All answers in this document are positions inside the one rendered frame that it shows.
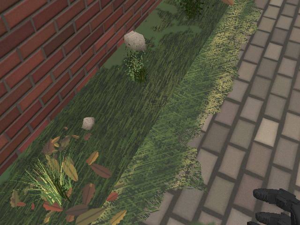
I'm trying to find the right robot hand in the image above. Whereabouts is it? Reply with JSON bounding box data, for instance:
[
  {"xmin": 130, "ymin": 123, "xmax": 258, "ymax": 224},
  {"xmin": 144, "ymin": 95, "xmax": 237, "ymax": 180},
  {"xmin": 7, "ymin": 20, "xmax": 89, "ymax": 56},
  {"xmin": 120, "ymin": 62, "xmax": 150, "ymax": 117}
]
[{"xmin": 247, "ymin": 188, "xmax": 300, "ymax": 225}]

